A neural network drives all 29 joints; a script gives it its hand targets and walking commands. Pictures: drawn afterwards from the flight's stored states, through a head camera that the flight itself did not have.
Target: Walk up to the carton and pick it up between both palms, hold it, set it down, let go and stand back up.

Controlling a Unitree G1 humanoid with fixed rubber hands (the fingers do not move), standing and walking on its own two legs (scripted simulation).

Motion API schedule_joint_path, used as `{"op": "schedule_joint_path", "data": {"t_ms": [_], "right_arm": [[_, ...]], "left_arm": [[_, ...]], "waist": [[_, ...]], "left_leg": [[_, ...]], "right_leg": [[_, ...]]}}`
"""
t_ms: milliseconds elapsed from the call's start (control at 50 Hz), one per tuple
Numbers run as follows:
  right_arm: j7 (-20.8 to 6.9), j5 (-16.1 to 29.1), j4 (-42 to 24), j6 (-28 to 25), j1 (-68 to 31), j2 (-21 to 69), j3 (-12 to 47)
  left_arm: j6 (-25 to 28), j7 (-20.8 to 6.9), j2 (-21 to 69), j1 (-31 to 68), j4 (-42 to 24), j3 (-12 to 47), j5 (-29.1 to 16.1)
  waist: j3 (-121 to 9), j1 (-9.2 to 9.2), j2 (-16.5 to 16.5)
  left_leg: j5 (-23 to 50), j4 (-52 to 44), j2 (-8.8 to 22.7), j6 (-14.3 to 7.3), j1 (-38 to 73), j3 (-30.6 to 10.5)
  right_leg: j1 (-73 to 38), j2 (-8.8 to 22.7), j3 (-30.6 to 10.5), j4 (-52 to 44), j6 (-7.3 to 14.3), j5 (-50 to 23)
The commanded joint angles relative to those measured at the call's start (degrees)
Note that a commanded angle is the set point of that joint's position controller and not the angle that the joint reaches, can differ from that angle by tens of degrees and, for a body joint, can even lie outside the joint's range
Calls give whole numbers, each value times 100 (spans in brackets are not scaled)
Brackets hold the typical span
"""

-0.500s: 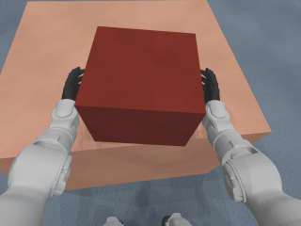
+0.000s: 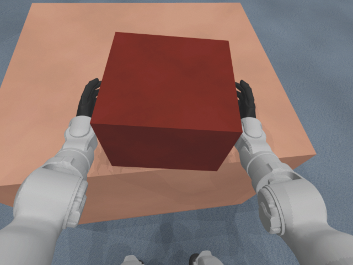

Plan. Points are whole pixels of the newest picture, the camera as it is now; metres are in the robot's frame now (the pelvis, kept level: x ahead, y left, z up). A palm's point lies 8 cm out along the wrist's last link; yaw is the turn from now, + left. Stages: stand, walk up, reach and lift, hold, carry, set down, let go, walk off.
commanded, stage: reach and lift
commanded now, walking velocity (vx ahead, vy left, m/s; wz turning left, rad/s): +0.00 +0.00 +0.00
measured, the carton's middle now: (168, 105) +0.50 -0.01 +0.03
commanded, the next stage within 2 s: none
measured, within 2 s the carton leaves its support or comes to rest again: neither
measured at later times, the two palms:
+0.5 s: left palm (88, 115) +0.46 +0.18 +0.04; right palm (245, 116) +0.44 -0.19 +0.05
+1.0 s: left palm (88, 119) +0.45 +0.18 +0.04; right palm (244, 121) +0.43 -0.19 +0.04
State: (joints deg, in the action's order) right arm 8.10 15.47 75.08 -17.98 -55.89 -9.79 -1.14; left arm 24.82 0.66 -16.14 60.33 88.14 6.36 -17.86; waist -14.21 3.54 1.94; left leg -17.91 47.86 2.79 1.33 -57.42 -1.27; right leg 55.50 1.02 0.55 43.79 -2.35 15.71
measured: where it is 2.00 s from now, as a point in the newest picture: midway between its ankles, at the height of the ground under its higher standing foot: outside the picture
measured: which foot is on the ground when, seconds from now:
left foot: down 0.00-1.00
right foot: down 0.00-1.00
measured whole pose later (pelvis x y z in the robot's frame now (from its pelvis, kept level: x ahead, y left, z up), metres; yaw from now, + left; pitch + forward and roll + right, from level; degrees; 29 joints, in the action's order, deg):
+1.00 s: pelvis +0.03 +0.00 +0.04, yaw +2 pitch +23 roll -2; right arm 6.1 -15.8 73.5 -39.2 -45.5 -3.3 -30.2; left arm 41.2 -1.5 -12.4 52.5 89.2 -15.7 2.2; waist -6.0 3.4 2.0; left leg -10.0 26.1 2.3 1.7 -39.6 -1.9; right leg 36.3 1.4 2.2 20.5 -1.9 7.4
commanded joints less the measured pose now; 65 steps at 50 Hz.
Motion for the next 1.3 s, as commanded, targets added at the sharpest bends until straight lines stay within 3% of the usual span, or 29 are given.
{"op": "schedule_joint_path", "data": {"t_ms": [0, 200, 300, 360, 440, 560, 700, 1020, 1280], "right_arm": [[-108, -197, -1026, -262, -2586, -286, -49], [-160, -619, -1033, -351, -2536, 131, -363], [-290, -1041, -1023, -465, -2473, 698, -552], [-560, -1601, -1065, -581, -2525, 1853, -565], [-1157, -2737, -749, -820, -1995, 3984, -505], [-1319, -3499, -169, -1116, -1232, 3804, -900], [-1280, -3850, 68, -1482, -802, 3715, -1080], [-1105, -4252, 334, -2443, -743, 3558, -1342], [-1052, -4386, 642, -2888, -820, 3440, -1322]], "left_arm": [[309, 11, -185, 2948, -991, -44, 89], [417, -28, 164, 2927, -1054, -278, 413], [551, -163, 599, 2938, -967, -471, 722], [692, -408, 1577, 3018, -827, -603, 1155], [1044, -941, 3464, 2755, -398, -649, 2019], [1360, -958, 3347, 2313, -153, -907, 2398], [1596, -952, 3176, 1883, -51, -1197, 2644], [1993, -849, 3153, 1765, -524, -1312, 2966], [2058, -815, 3338, 1665, -747, -1185, 3052]], "waist": [[-4713, 114, 447], [-4636, 121, 373], [-4465, 115, 349], [-4321, 107, 408], [-3910, 95, 572], [-2861, 211, 437], [-2657, 158, 174], [-3053, 71, 148], [-3322, -38, 154]], "left_leg": [[2465, -125, -319, 409, 3128, 314], [2593, -251, -323, 365, 3197, 352], [2602, -393, -320, 323, 3243, 404], [2671, -532, -338, 302, 3300, 420], [3058, -821, -329, 361, 3595, 366], [3062, -1321, -263, 431, 3650, 289], [3056, -1693, -275, 373, 3487, 383], [3466, -2053, -283, 401, 3541, 551], [3622, -2115, -278, 434, 3681, 583]], "right_leg": [[-1567, -374, 481, -382, 71, -1520], [-1828, -357, 474, -527, 65, -1685], [-2062, -320, 487, -664, 71, -1786], [-2247, -283, 508, -785, 86, -1956], [-2684, -219, 627, -1032, 136, -2646], [-2755, -240, 669, -1543, 165, -2531], [-3385, -179, 588, -1784, 182, -3001], [-4165, -169, 577, -2040, 187, -3891], [-4084, -216, 624, -2144, 240, -3963]]}}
